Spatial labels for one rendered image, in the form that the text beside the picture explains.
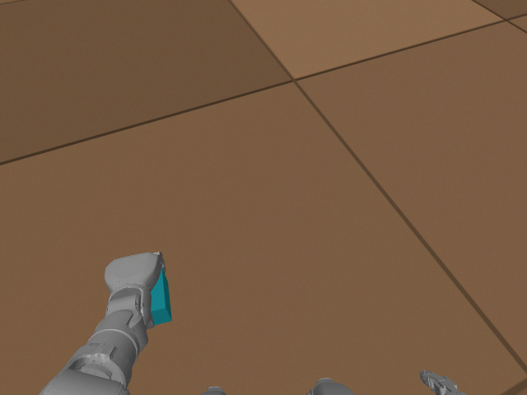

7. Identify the right robot hand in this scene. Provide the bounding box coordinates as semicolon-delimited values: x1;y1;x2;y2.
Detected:
420;370;467;395

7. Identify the small box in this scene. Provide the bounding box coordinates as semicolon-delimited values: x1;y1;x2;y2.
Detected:
151;267;172;325

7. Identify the left robot arm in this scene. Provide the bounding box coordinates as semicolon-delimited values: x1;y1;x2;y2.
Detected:
39;283;152;395

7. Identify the left robot hand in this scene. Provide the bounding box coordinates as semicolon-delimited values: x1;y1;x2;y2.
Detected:
105;252;166;329

